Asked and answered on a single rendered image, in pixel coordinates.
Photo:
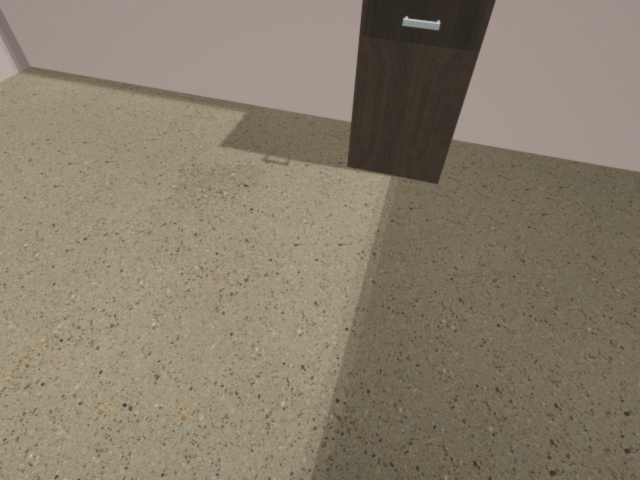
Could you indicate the drawer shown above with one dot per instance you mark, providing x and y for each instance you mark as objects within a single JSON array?
[{"x": 459, "y": 27}]

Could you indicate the cabinet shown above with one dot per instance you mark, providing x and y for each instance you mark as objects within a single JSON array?
[{"x": 407, "y": 101}]

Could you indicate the handle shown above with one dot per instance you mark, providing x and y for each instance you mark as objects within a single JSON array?
[{"x": 421, "y": 23}]

